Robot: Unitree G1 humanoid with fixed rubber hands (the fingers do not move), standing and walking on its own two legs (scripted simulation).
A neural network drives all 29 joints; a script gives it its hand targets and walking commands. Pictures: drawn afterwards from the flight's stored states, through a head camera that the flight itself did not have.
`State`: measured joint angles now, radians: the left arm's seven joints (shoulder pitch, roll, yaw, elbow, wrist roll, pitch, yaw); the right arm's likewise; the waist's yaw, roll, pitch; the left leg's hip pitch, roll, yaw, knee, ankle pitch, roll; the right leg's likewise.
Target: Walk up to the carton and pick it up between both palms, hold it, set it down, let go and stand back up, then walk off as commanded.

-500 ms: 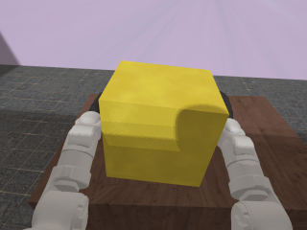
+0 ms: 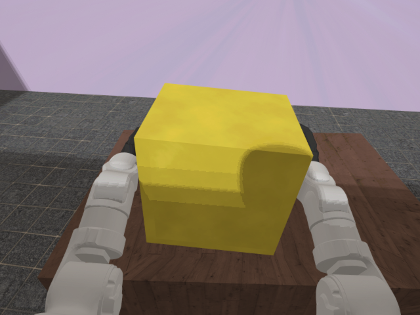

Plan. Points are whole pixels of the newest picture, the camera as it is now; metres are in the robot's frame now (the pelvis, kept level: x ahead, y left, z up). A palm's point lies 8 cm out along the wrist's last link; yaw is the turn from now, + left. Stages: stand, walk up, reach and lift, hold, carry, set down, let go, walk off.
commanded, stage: set down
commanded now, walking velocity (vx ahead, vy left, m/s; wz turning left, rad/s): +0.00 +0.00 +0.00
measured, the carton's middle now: (217, 167) +0.36 +0.02 +0.16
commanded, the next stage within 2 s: none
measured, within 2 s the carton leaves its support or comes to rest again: neither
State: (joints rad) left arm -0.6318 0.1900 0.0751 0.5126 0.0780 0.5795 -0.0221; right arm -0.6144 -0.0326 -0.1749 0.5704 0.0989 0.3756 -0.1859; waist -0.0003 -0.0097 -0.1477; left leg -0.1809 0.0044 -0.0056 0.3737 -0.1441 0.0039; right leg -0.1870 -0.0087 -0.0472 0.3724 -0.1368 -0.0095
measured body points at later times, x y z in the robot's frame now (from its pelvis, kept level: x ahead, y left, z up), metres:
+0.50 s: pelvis +0.02 +0.00 +0.00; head +0.00 +0.01 +0.45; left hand +0.42 +0.17 +0.13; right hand +0.41 -0.17 +0.14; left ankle +0.04 +0.12 -0.74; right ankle +0.04 -0.11 -0.74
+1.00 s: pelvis +0.03 +0.01 +0.00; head -0.02 +0.03 +0.45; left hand +0.41 +0.19 +0.11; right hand +0.38 -0.16 +0.12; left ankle +0.04 +0.12 -0.74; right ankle +0.04 -0.11 -0.74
